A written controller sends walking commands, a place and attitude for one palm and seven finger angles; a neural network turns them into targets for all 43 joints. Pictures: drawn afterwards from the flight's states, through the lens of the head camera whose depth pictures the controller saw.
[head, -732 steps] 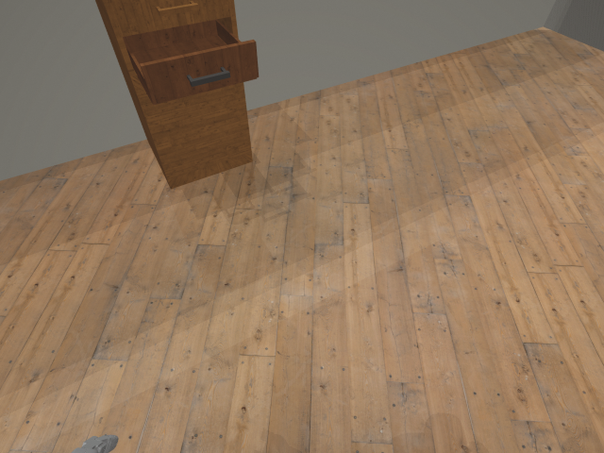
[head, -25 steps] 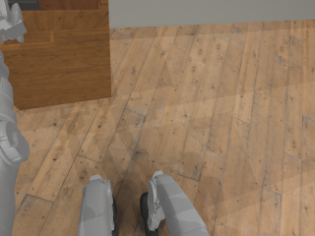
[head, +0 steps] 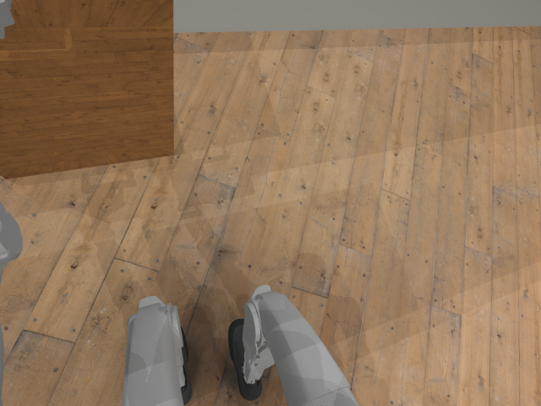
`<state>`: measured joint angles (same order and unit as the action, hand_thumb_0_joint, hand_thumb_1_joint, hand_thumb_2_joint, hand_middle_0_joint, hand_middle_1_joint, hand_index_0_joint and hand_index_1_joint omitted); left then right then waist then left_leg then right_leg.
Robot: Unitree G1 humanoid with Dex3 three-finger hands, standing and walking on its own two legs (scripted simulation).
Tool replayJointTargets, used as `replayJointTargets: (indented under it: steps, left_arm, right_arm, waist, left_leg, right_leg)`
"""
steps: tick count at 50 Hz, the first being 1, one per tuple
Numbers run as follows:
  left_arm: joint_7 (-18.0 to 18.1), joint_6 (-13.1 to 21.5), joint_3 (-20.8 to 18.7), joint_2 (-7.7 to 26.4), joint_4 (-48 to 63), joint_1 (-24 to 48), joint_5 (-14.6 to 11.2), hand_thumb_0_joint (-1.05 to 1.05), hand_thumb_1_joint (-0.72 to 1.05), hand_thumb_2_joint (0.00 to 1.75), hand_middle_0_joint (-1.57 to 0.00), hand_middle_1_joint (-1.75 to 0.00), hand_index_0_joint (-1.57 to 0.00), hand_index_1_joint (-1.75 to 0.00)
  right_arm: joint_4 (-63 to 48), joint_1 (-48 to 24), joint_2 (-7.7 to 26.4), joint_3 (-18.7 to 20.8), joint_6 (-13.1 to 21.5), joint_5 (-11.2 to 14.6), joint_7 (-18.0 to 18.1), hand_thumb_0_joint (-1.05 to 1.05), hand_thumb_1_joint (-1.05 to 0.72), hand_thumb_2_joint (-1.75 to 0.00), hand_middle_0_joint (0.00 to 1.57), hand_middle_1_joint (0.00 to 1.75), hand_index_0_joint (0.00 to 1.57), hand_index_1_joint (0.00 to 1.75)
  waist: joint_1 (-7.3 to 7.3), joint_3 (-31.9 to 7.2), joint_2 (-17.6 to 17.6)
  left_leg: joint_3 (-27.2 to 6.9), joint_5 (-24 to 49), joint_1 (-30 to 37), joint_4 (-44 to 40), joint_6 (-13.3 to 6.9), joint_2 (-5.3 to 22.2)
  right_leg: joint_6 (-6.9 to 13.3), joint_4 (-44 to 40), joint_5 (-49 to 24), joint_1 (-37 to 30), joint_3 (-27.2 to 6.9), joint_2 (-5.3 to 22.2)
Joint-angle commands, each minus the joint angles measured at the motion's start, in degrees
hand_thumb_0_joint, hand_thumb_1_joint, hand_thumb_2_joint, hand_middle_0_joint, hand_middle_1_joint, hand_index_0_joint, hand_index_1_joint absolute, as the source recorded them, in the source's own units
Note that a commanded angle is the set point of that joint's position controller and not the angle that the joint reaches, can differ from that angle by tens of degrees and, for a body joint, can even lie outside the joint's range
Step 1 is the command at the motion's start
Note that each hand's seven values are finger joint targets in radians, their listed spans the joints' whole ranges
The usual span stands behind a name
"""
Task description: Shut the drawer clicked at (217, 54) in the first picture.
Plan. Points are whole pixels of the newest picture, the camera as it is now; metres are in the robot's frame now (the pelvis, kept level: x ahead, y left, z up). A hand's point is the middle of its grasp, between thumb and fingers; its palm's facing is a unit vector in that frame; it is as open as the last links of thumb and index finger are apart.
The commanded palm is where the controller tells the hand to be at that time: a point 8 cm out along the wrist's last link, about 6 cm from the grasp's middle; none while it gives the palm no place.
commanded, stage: pull the fist back off the drawer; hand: left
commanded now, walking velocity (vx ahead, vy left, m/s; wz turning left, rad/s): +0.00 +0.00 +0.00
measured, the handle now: out of the picture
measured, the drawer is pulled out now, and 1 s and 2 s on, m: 0.00 0.00 0.00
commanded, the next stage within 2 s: draw the hand back to the body in 0.60 s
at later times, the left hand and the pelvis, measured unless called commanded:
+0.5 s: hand (9, 4) +0.59 +0.24 +0.06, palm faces +0.17 -0.98 -0.03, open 3.2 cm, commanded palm +0.58 +0.23 +0.06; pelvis +0.01 +0.00 +0.01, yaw +0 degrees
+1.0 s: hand out of the picture +0.50 +0.25 +0.13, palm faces +0.20 -0.98 -0.05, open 3.3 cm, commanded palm +0.46 +0.27 +0.14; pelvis +0.06 +0.00 +0.09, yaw +3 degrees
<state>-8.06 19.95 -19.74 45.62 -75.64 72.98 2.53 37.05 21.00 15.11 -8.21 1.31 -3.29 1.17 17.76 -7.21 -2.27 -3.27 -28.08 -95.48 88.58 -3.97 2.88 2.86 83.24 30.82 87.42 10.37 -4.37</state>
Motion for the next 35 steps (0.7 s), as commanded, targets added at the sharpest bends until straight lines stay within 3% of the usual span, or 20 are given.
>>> replayJointTargets:
  steps: [1,3,4,6,8,10,14,16,18,24,26,30,31,33,35]
  left_arm:
    - [3.34,3.93,-1.52,8.87,16.99,36.52,-2.07,0.0,0.9,0.9,-1.4,-1.6,-1.4,-1.6]
    - [3.66,4.01,-1.95,8.63,17.41,36.66,-1.78,0.0,0.9,0.9,-1.4,-1.6,-1.4,-1.6]
    - [3.62,3.95,-0.7,6.82,17.71,36.79,-1.76,0.0,0.9,0.9,-1.4,-1.6,-1.4,-1.6]
    - [3.92,3.53,-2.53,8.25,16.48,35.47,-1.75,0.0,0.9,0.9,-1.4,-1.6,-1.4,-1.6]
    - [3.83,3.74,-1.52,6.3,17.78,35.61,-1.6,0.0,0.9,0.9,-1.4,-1.6,-1.4,-1.6]
    - [3.96,3.45,-2.12,6.1,17.14,34.52,-1.72,0.0,0.9,0.9,-1.4,-1.6,-1.4,-1.6]
    - [3.79,3.6,-3.31,5.82,18.47,30.62,-1.91,0.0,0.9,0.9,-1.4,-1.6,-1.4,-1.6]
    - [3.67,3.53,-3.05,4.59,18.79,29.1,-2.22,0.0,0.9,0.9,-1.4,-1.6,-1.4,-1.6]
    - [3.65,4.09,-4.25,5.24,19.8,26.03,-2.23,0.0,0.9,0.9,-1.4,-1.6,-1.4,-1.6]
    - [3.44,5.24,-4.62,3.23,21.86,18.25,-3.2,0.0,0.9,0.9,-1.4,-1.6,-1.4,-1.6]
    - [3.63,5.85,-6.36,4.51,23.2,16.48,-3.67,0.0,0.9,0.9,-1.4,-1.6,-1.4,-1.6]
    - [3.93,7.25,-6.34,3.62,22.89,15.44,-3.64,0.0,0.9,0.9,-1.4,-1.6,-1.4,-1.6]
    - [4.06,7.69,-7.37,5.02,23.03,14.77,-3.53,0.0,0.9,0.9,-1.4,-1.6,-1.4,-1.6]
    - [3.97,8.62,-7.55,4.09,24.15,13.45,-3.97,0.0,0.9,0.9,-1.4,-1.6,-1.4,-1.6]
    - [3.62,9.02,-7.68,3.85,23.78,12.1,-4.34,0.0,0.9,0.9,-1.4,-1.6,-1.4,-1.6]
  right_arm:
    - [-0.3,13.1,14.56,5.07,0.43,-0.37,0.7,0.0,-0.9,-0.9,0.2,0.3,0.2,0.3]
    - [-0.26,13.48,14.49,5.3,0.2,-0.5,0.41,0.0,-0.9,-0.9,0.2,0.3,0.2,0.3]
    - [-0.29,13.41,14.38,5.48,0.12,-0.6,0.19,0.0,-0.9,-0.9,0.2,0.3,0.2,0.3]
    - [-0.35,13.86,14.59,5.49,-0.23,-0.66,0.01,0.0,-0.9,-0.9,0.2,0.3,0.2,0.3]
    - [-0.17,14.06,14.24,5.77,-0.35,-0.78,-0.49,0.0,-0.9,-0.9,0.2,0.3,0.2,0.3]
    - [-0.12,13.99,14.46,5.99,-0.79,-0.87,-0.75,0.0,-0.9,-0.9,0.2,0.3,0.2,0.3]
    - [-0.52,14.28,14.22,6.48,-1.46,-0.82,-1.43,0.0,-0.9,-0.9,0.2,0.3,0.2,0.3]
    - [-0.63,13.92,13.88,6.59,-1.73,-0.77,-1.71,0.0,-0.9,-0.9,0.2,0.3,0.2,0.3]
    - [-1.06,13.84,13.86,6.8,-2.1,-0.66,-1.92,0.0,-0.9,-0.9,0.2,0.3,0.2,0.3]
    - [-1.81,12.66,12.98,7.38,-3.3,-0.19,-2.48,0.0,-0.9,-0.9,0.2,0.3,0.2,0.3]
    - [-2.22,12.32,12.59,7.51,-3.62,-0.1,-2.54,0.0,-0.9,-0.9,0.2,0.3,0.2,0.3]
    - [-1.92,12.09,12.06,7.79,-4.27,0.04,-2.72,0.0,-0.9,-0.9,0.2,0.3,0.2,0.3]
    - [-2.11,12.07,12.12,7.86,-4.55,0.03,-2.66,0.0,-0.9,-0.9,0.2,0.3,0.2,0.3]
    - [-2.27,11.84,11.73,8.03,-4.72,-0.04,-2.8,0.0,-0.9,-0.9,0.2,0.3,0.2,0.3]
    - [-2.32,11.41,11.64,8.21,-5.25,0.09,-2.81,0.0,-0.9,-0.9,0.2,0.3,0.2,0.3]
  waist:
    - [4.4,-31.92,-22.13]
    - [4.07,-32.1,-23.43]
    - [4.09,-32.56,-23.46]
    - [3.72,-31.99,-21.05]
    - [3.22,-32.76,-23.57]
    - [3.15,-31.78,-22.05]
    - [1.11,-34.18,-22.28]
    - [0.96,-33.32,-20.7]
    - [-0.46,-34.36,-20.87]
    - [-2.23,-34.81,-17.71]
    - [-2.99,-35.37,-15.95]
    - [-2.64,-34.41,-13.81]
    - [-3.15,-34.51,-13.73]
    - [-3.69,-36.51,-13.77]
    - [-3.66,-36.09,-12.55]
  left_leg:
    - [-11.88,-3.19,42.57,-13.75,1.48,1.98]
    - [-12.41,-2.68,44.04,-14.01,1.74,2.05]
    - [-12.54,-2.34,44.5,-13.95,1.81,1.95]
    - [-12.68,-2.61,43.07,-13.9,1.74,1.97]
    - [-12.95,-1.09,45.31,-14.08,2.02,2.0]
    - [-13.78,-1.7,45.6,-14.46,2.18,2.23]
    - [-13.3,1.52,47.26,-14.46,2.38,2.09]
    - [-12.42,1.22,45.83,-14.4,2.14,1.89]
    - [-12.06,2.79,46.64,-14.54,2.22,1.84]
    - [-9.22,8.34,45.9,-13.92,2.01,1.46]
    - [-7.28,10.79,44.11,-12.98,1.62,1.13]
    - [-6.07,14.22,42.63,-11.82,1.36,0.99]
    - [-5.65,14.93,42.51,-11.74,1.38,0.93]
    - [-5.1,17.68,43.01,-11.22,1.24,0.78]
    - [-4.52,19.04,42.68,-10.97,1.24,0.73]
  right_leg:
    - [-0.67,-10.73,-1.19,0.23,-5.96,0.01]
    - [-0.49,-10.24,-1.5,1.34,-5.61,0.11]
    - [-0.46,-10.28,-1.64,1.34,-5.6,0.1]
    - [-0.54,-10.23,-1.57,0.48,-5.52,0.07]
    - [-0.3,-9.99,-2.18,1.24,-5.36,0.15]
    - [-0.38,-9.96,-2.15,1.91,-5.1,0.23]
    - [-0.18,-10.02,-3.21,-0.06,-5.14,0.18]
    - [-0.27,-10.56,-3.0,-1.5,-5.36,0.07]
    - [-0.1,-10.58,-3.43,-2.61,-5.58,0.09]
    - [-0.35,-11.88,-5.62,-8.01,-6.2,-0.04]
    - [-0.6,-12.74,-6.64,-11.77,-6.93,-0.15]
    - [-0.87,-12.93,-8.69,-13.68,-7.29,-0.25]
    - [-0.85,-13.05,-9.19,-14.75,-7.51,-0.27]
    - [-0.87,-12.85,-11.45,-16.36,-7.91,-0.25]
    - [-1.08,-13.07,-13.07,-17.66,-8.06,-0.27]
